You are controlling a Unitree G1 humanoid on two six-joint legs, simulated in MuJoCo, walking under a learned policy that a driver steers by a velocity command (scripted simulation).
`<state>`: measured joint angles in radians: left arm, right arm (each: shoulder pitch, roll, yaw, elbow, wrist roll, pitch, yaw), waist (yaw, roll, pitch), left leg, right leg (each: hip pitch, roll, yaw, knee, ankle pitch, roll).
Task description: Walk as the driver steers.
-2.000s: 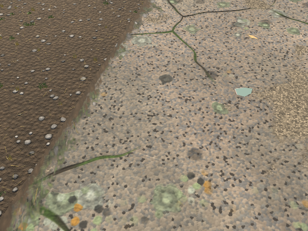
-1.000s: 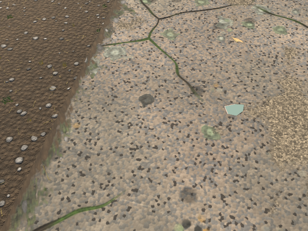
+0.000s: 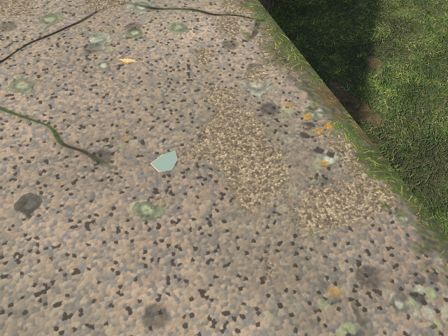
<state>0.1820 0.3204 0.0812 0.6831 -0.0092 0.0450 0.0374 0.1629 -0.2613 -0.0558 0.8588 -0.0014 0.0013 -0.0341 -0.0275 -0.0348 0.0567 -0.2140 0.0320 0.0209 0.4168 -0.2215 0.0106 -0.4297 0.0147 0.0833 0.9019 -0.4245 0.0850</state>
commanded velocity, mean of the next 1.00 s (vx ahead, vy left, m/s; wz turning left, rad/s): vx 0.05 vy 0.00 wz -0.06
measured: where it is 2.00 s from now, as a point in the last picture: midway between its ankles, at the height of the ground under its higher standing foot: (213, 310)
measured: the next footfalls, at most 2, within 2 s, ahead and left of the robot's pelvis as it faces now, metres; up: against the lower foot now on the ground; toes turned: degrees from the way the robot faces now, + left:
right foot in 0.10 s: +0.04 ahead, -0.15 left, +0.00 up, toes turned +1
left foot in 0.42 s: +0.09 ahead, +0.10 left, +0.00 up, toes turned +1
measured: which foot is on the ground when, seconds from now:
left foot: down 0.00-0.16, up 0.18-0.40, down 0.42-0.84, up 0.86-1.00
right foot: up 0.00-0.08, down 0.10-0.56, up 0.58-0.82, down 0.84-1.00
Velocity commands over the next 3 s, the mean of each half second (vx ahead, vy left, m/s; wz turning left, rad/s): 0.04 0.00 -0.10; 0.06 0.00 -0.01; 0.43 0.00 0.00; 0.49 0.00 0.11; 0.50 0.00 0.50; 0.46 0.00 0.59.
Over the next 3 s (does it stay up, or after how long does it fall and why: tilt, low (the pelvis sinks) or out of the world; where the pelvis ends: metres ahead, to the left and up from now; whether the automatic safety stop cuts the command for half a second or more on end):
stays up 1.09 0.15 -0.01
